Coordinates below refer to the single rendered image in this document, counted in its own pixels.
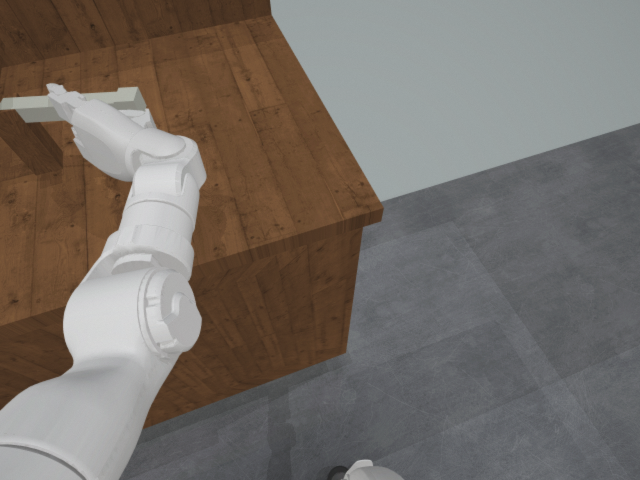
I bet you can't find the left robot hand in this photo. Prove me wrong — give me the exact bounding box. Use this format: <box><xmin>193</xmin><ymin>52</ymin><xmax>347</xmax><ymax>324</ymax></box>
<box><xmin>46</xmin><ymin>83</ymin><xmax>157</xmax><ymax>182</ymax></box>

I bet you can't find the tap lever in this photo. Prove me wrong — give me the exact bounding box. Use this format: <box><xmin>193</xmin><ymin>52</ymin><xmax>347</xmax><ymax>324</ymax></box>
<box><xmin>0</xmin><ymin>87</ymin><xmax>147</xmax><ymax>123</ymax></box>

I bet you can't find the counter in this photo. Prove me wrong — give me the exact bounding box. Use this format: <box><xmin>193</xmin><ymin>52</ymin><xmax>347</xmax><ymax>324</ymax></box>
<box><xmin>0</xmin><ymin>0</ymin><xmax>384</xmax><ymax>429</ymax></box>

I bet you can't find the right robot shin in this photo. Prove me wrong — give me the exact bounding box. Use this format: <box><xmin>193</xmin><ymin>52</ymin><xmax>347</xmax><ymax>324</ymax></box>
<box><xmin>344</xmin><ymin>460</ymin><xmax>373</xmax><ymax>477</ymax></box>

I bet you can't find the left robot forearm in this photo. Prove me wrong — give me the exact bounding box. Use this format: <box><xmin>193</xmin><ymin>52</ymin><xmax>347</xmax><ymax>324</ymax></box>
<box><xmin>63</xmin><ymin>128</ymin><xmax>207</xmax><ymax>352</ymax></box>

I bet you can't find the left robot upper arm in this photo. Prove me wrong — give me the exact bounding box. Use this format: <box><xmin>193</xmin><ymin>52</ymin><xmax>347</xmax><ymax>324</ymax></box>
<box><xmin>0</xmin><ymin>266</ymin><xmax>202</xmax><ymax>480</ymax></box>

